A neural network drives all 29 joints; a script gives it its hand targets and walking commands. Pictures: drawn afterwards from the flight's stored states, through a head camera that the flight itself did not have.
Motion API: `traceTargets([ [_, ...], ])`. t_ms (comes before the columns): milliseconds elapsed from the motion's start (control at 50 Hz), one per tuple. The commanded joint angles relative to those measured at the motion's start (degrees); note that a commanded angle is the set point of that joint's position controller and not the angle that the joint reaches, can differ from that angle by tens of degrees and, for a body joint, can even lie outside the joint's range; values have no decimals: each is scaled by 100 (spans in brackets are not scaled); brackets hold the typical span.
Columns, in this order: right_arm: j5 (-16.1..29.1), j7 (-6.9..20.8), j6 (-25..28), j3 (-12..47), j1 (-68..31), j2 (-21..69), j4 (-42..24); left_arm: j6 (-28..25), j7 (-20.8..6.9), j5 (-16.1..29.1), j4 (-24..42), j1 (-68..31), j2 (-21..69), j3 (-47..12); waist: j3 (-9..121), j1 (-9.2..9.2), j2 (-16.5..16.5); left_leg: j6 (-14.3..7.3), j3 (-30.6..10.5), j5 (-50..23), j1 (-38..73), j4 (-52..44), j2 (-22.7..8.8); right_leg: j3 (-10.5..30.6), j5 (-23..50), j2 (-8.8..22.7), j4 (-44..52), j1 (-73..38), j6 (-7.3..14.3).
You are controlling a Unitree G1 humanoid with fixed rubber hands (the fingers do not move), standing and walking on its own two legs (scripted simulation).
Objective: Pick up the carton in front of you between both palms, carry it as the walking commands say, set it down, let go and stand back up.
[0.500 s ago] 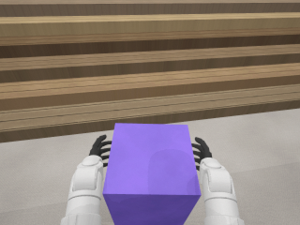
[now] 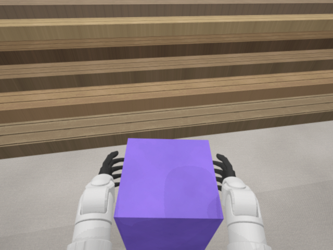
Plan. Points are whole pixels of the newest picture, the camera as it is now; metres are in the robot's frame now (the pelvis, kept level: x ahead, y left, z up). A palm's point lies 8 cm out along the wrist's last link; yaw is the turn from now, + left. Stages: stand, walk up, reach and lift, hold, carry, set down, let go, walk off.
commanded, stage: hold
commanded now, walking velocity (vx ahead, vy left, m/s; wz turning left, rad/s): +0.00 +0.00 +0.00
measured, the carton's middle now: (166, 197) +0.28 +0.00 -0.02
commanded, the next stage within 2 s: carry in 0.08 s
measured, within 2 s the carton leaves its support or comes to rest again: neither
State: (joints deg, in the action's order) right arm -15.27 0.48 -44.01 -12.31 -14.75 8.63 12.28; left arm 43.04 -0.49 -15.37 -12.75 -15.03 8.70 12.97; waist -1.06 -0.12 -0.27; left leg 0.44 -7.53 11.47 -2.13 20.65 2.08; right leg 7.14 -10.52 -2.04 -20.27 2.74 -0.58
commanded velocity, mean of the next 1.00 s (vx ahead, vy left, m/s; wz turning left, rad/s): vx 0.48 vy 0.00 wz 0.00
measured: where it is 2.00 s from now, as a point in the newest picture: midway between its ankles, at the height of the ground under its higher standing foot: (157, 161)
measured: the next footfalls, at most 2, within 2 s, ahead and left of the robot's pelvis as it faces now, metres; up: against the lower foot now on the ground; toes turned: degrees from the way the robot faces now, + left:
right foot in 0.50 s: +0.15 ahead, -0.09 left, +0.00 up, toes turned -7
left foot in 0.82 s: +0.41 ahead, +0.14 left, +0.00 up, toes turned +12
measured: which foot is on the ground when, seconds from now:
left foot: down 0.00-0.52, up 0.54-0.80, down 0.82-1.00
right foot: down 0.00-0.32, up 0.34-0.48, down 0.50-0.82, up 0.84-1.00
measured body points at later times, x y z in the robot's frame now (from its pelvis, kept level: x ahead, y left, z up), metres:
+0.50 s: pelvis +0.10 +0.01 -0.01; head +0.08 +0.01 +0.44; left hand +0.39 +0.17 +0.07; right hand +0.38 -0.14 +0.07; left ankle +0.01 +0.14 -0.75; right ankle +0.11 -0.09 -0.74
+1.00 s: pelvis +0.37 +0.07 +0.00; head +0.40 +0.08 +0.45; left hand +0.67 +0.21 +0.06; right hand +0.65 -0.09 +0.06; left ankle +0.37 +0.13 -0.75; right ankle +0.31 -0.05 -0.67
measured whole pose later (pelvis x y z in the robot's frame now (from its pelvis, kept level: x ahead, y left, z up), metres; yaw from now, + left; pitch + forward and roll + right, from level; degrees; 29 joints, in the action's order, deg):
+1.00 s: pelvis +0.37 +0.07 +0.00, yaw -1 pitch +5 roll -1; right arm -5.9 -5.4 -69.9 -6.7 -10.3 7.8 -19.0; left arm 69.9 5.9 -5.7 19.0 -11.1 8.0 7.7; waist 3.5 -1.3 -0.1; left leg -4.4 14.1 12.4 -16.0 22.6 -1.3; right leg -5.4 -19.5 4.6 -60.2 28.5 0.8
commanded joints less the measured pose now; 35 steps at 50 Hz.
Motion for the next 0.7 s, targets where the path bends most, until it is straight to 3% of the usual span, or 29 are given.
traceTargets([
  [0, 1441, 1270, 218, 3078, -2857, 5121, -244, -134, -1287, 1432, 129, -2723, 5172, -3093, 1240, -1, -5, 58, 350, -851, -16, -312, 331, -352, 829, -355, 215, -368, -49],
  [40, 1436, 1274, 222, 3070, -2893, 5130, -217, -138, -1292, 1427, 102, -2758, 5177, -3084, 1235, 0, -4, 56, 353, -802, -29, -310, 329, -354, 783, -352, 214, -354, -47],
  [60, 1471, 1281, 200, 3116, -3019, 5136, -207, -116, -1291, 1464, 151, -2925, 5189, -3130, 1212, 6, 12, -31, 168, 40, -711, 96, -624, -160, -177, 625, -166, 373, 11],
  [100, 1594, 1261, 177, 3267, -3062, 5153, -432, -75, -1266, 1584, 320, -2879, 5202, -3298, 1169, 6, 90, -99, -65, 2287, -1166, -133, -514, 44, -2453, 567, 162, 877, 113],
  [120, 1677, 1242, 145, 3400, -3134, 5171, -592, -46, -1240, 1645, 476, -2925, 5196, -3400, 1106, 8, 117, -120, 0, 2802, -1368, -58, -479, 59, -2977, 569, 178, 1022, 143],
  [180, 1964, 1154, -57, 3807, -3120, 5126, -1031, 157, -1131, 1890, 960, -2849, 5146, -3774, 1527, 53, 387, -65, 558, 1584, -1496, 722, -358, 235, -2279, 872, 191, 814, 345],
  [200, 2066, 1123, -167, 3965, -3058, 5078, -1213, 271, -1090, 1987, 1147, -2772, 5087, -3927, 1736, 59, 566, -31, 766, 1295, -1565, 1027, -266, 433, -2286, 1045, 313, 692, 452],
  [240, 2306, 1082, -467, 4232, -3066, 4989, -1570, 575, -1009, 2168, 1534, -2768, 4925, -4178, 1738, 42, 823, -24, 1073, 1464, -1674, 936, -130, 633, -2831, 1287, 475, 768, 605],
  [280, 2558, 1046, -822, 4398, -3133, 4884, -1815, 943, -946, 2357, 1856, -2864, 4791, -4372, 1511, 18, 512, -118, 969, 1574, -1195, 399, -295, 186, -2800, 1109, 145, 1395, 499],
  [300, 2640, 1018, -1002, 4428, -3077, 4779, -1868, 1134, -921, 2442, 1971, -2859, 4717, -4440, 1450, -11, -36, -269, 374, 1831, -764, -29, -714, -359, -2370, 806, -564, 1908, 320],
  [320, 2675, 978, -1170, 4446, -2889, 4697, -1894, 1322, -904, 2570, 2085, -2877, 4721, -4537, 1453, -73, -1070, -576, -814, 2168, -205, -610, -1460, -1066, -1748, 442, -1839, 2648, 79],
  [340, 2679, 928, -1323, 4440, -2680, 4642, -1942, 1496, -906, 2723, 2189, -2891, 4726, -4628, 1206, -99, -1518, -916, -1720, 1538, 338, -821, -1991, -1395, -1768, 280, -2186, 3599, -34],
  [360, 2705, 867, -1453, 4453, -2600, 4585, -2174, 1644, -923, 2913, 2336, -2912, 4811, -4757, 1061, -126, -1382, -1150, -1900, 593, 549, -736, -2132, -1335, -2044, 338, -2099, 3930, 12],
  [380, 2771, 812, -1583, 4498, -2632, 4577, -2489, 1753, -938, 3079, 2460, -2896, 4919, -4844, 1159, -143, -1105, -1186, -1582, -154, 679, -614, -2114, -1319, -2123, 381, -1922, 3864, 37],
  [420, 2939, 751, -1824, 4634, -2630, 4708, -2994, 1935, -943, 3296, 2664, -2683, 5025, -4892, 1620, -120, -857, -913, -660, -873, 679, -279, -1802, -1599, -1313, 198, -1194, 3064, 55],
  [460, 3050, 752, -2030, 4696, -2347, 4794, -3281, 2103, -905, 3311, 2875, -2294, 5046, -4845, 2084, -44, -800, -568, 415, -469, -188, 270, -1324, -1921, -361, 52, -161, 1162, 51],
  [480, 3066, 779, -2112, 4707, -2211, 4814, -3358, 2181, -885, 3253, 2963, -2123, 5026, -4770, 2303, 13, -510, -391, 849, -290, -1244, 822, -1105, -1621, -200, 294, 64, -338, 134],
  [500, 3129, 828, -2223, 4716, -2145, 4768, -3474, 2256, -844, 3135, 2995, -1795, 4972, -4697, 2435, 153, 598, -107, 1453, 321, -2402, 2156, -732, -10, -1194, 1347, 663, -1326, 503],
  [520, 3243, 893, -2330, 4807, -2286, 4808, -3636, 2290, -797, 2933, 3007, -1608, 4841, -4600, 2120, 186, 1744, -7, 1618, 1444, -4021, 3028, -287, 1809, -493, 2489, 743, -2017, 1165],
  [540, 3292, 940, -2402, 4820, -2325, 4833, -3588, 2362, -764, 2898, 3119, -1672, 4980, -4604, 1866, 178, 1364, -132, 1162, 2064, -4565, 3469, -520, 2023, 412, 2797, 629, -2035, 1514],
  [560, 3356, 979, -2439, 4804, -2337, 4830, -3589, 2433, -741, 2953, 3263, -1706, 5098, -4601, 1691, 187, 882, -164, 1067, 2162, -4595, 3781, -651, 1592, 1634, 2618, 453, -1838, 1426],
  [600, 3476, 987, -2490, 4780, -2410, 4901, -3612, 2519, -722, 3102, 3598, -2096, 5043, -4650, 1835, 190, 435, -159, 1053, 1739, -4578, 3155, -810, 871, 1044, 2421, 694, -1829, 1168],
  [640, 3434, 921, -2524, 4728, -2352, 4909, -3577, 2607, -750, 3261, 3711, -2244, 5004, -4732, 1815, 159, 610, -81, 1364, 1085, -3964, 2356, -658, 41, 1132, 2025, 765, -1413, 919],
  [680, 3294, 827, -2556, 4628, -2167, 4855, -3508, 2684, -803, 3371, 3669, -2181, 4905, -4751, 1727, 148, 816, -66, 1681, 581, -3354, 1733, -499, -547, 1255, 1809, 766, -974, 812],
])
